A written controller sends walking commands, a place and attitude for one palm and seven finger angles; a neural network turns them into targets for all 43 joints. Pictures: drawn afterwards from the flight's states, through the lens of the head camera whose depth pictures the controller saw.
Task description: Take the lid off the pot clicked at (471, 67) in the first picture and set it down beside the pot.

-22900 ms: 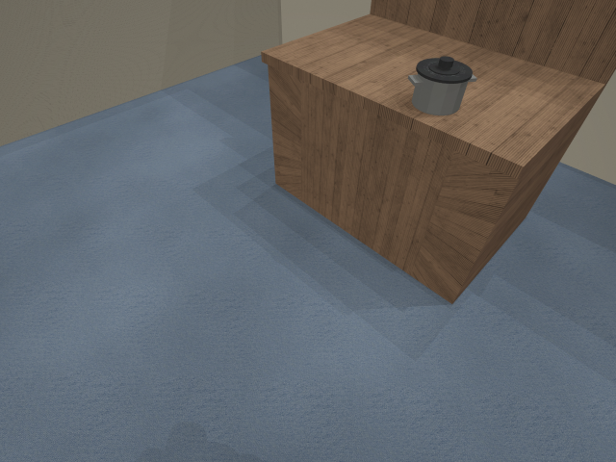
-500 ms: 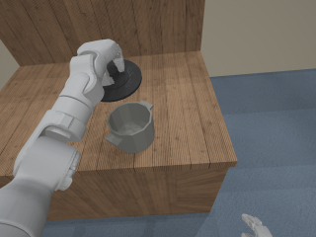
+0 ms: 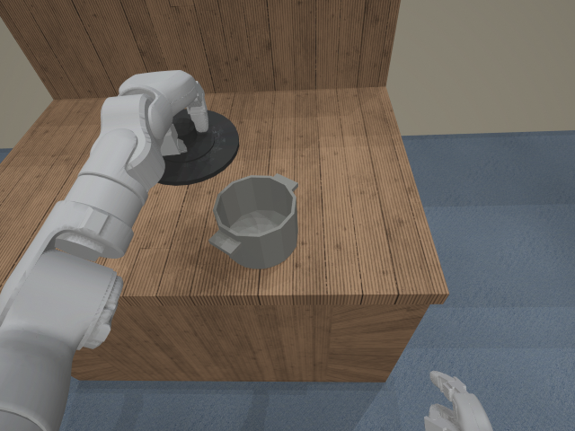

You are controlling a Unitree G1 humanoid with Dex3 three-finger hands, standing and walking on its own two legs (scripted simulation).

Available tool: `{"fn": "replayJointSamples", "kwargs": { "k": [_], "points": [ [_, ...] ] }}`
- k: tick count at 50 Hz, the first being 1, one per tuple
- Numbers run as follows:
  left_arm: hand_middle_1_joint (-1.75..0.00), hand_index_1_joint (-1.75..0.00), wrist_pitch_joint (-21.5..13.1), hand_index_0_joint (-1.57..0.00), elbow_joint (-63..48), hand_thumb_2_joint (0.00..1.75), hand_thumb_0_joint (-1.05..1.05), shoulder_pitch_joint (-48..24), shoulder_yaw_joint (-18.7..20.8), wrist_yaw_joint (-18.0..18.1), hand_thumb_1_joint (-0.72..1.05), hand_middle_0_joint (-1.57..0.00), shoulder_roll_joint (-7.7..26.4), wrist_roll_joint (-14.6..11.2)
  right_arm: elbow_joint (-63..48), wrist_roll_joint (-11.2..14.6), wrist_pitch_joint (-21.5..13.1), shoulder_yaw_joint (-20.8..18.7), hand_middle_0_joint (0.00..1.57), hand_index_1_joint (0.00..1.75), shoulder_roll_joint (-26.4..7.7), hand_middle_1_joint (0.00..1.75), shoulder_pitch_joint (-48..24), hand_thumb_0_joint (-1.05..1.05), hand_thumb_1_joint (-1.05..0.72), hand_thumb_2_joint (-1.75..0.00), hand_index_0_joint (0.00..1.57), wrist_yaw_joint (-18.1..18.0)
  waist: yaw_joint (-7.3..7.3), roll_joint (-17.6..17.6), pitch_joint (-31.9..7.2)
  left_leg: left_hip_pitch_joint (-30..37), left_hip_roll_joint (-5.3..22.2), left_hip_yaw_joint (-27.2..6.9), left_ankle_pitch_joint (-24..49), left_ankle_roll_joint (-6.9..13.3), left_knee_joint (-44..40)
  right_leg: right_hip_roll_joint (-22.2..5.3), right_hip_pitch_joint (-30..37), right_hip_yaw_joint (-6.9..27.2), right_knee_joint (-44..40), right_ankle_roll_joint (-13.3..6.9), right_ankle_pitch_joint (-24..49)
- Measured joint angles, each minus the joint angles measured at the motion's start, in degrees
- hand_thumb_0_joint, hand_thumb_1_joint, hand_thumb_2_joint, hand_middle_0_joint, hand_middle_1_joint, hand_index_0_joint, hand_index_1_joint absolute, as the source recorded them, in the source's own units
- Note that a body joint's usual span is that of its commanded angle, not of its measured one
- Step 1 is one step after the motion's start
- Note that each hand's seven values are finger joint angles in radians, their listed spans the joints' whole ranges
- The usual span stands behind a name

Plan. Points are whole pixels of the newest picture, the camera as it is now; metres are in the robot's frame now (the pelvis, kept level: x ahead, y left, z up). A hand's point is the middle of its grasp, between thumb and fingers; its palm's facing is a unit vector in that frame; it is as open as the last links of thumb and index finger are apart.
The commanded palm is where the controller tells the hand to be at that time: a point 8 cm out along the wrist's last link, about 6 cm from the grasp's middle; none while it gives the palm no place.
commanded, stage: move the lid sideways beside the pot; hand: left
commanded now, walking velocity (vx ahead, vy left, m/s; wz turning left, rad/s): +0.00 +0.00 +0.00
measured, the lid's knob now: (182, 131) +0.49 +0.17 +0.17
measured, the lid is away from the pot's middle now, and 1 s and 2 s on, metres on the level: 0.09 0.21 0.22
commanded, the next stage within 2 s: lower the lid onto the table in 1.34 s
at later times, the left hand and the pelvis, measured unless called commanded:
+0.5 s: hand (129, 131) +0.46 +0.23 +0.19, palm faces -0.24 -0.05 -0.97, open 7.1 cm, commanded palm +0.44 +0.24 +0.27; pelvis +0.01 +0.01 +0.00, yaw -1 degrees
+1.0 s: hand (86, 145) +0.44 +0.28 +0.19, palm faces -0.30 -0.06 -0.95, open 7.1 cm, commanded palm +0.45 +0.29 +0.27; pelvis +0.00 +0.01 +0.00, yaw +0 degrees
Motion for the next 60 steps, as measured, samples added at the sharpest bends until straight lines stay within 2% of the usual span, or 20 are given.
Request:
{"fn": "replayJointSamples", "kwargs": {
  "k": [10,19,26,32,39,45,49,54,60],
  "points": [
    [-1.04,-0.89,-3.4,-0.7,3.17,0.7,0.0,-0.57,3.56,-0.9,0.32,-0.94,3.31,0.72,0.67,-0.01,0.47,-0.23,0.2,0.3,-0.73,0.3,2.85,0.01,-0.9,-0.89,0.2,-0.49,-1.19,-0.29,0.31,-0.14,0.2,0.45,-0.23,0.18,-0.15,0.21,-0.04,0.47,-0.81,0.15,0.33],
    [-1.04,-0.89,-6.22,-0.7,-0.7,0.7,0.01,3.53,8.11,-1.68,0.32,-0.95,7.55,0.84,0.14,0.14,1.13,-1.48,0.2,0.3,-2.17,0.3,4.71,0.01,-0.9,-0.89,0.2,-0.31,-1.95,-0.33,0.78,0.23,0.57,0.93,-0.59,0.31,-0.33,0.6,0.63,0.97,-2.18,0.28,0.84],
    [-1.05,-0.89,-5.98,-0.7,-2.57,0.7,0.01,4.9,8.27,-2.66,0.32,-0.95,9.43,0.47,-0.65,0.65,1.82,-1.87,0.2,0.3,-2.57,0.3,3.83,0.01,-0.9,-0.89,0.19,0.23,-1.4,-0.31,1.14,-0.05,0.54,0.44,-0.63,0.36,0.1,0.61,0.95,0.46,-2.58,0.34,1.05],
    [-1.05,-0.89,-7.43,-0.7,-3.82,0.7,0.01,6.28,9.08,-3.83,0.32,-0.95,11.36,0.43,-1.72,0.67,2.05,-1.48,0.2,0.3,-2.1,0.3,2.16,0.01,-0.9,-0.89,0.2,0.0,-0.92,-0.49,1.55,-0.35,0.52,0.02,-0.35,0.42,0.25,0.63,1.01,0.05,-2.87,0.34,1.42],
    [-1.05,-0.89,-8.7,-0.7,-1.2,0.71,0.01,4.01,7.76,-4.22,0.32,-0.95,12.23,-0.08,-1.49,1.02,2.49,-0.96,0.2,0.3,-1.76,0.3,1.21,0.01,-0.9,-0.89,0.2,-0.24,-0.04,-0.78,1.5,-1.13,0.32,-0.79,-0.17,0.45,0.87,0.49,0.8,-0.78,-2.74,0.32,1.55],
    [-1.05,-0.89,-10.27,-0.7,0.49,0.71,0.01,2.88,7.23,-4.72,0.32,-0.95,12.99,0.11,-0.88,1.02,2.58,-0.66,0.2,0.3,-1.62,0.3,1.5,0.0,-0.9,-0.89,0.2,-0.68,0.09,-0.85,1.85,-1.65,0.18,-0.97,-0.07,0.61,1.19,0.37,0.45,-0.97,-2.6,0.4,1.68],
    [-1.05,-0.89,-12.17,-0.7,3.98,0.71,0.01,1.48,8.19,-4.63,0.32,-0.95,13.76,-0.11,-0.06,1.13,2.59,-0.27,0.2,0.3,-1.57,0.3,2.19,0.0,-0.9,-0.89,0.2,-1.07,-0.37,-1.07,1.93,-1.93,0.22,-0.85,-0.16,0.7,1.34,0.39,0.21,-0.84,-2.66,0.52,1.76],
    [-1.05,-0.89,-14.03,-0.7,5.34,0.71,0.01,1.04,9.64,-4.23,0.33,-0.96,15.61,1.14,0.28,0.91,2.43,-0.64,0.2,0.3,-1.71,0.3,4.09,0.0,-0.9,-0.89,0.2,-1.3,-1.12,-1.27,2.19,-2.27,0.32,-0.53,-0.32,0.8,1.36,0.49,-0.11,-0.51,-2.98,0.47,1.91],
    [-1.05,-0.89,-15.91,-0.7,5.92,0.71,0.01,1.98,13.45,-4.09,0.33,-0.96,17.88,1.36,0.66,0.86,3.19,-1.32,0.2,0.3,-2.45,0.3,6.04,0.01,-0.9,-0.89,0.2,-1.1,-2.05,-0.97,1.97,-2.5,0.39,-0.1,-0.69,1.02,1.3,0.56,-0.21,-0.07,-3.68,0.65,2.07]
  ]
}}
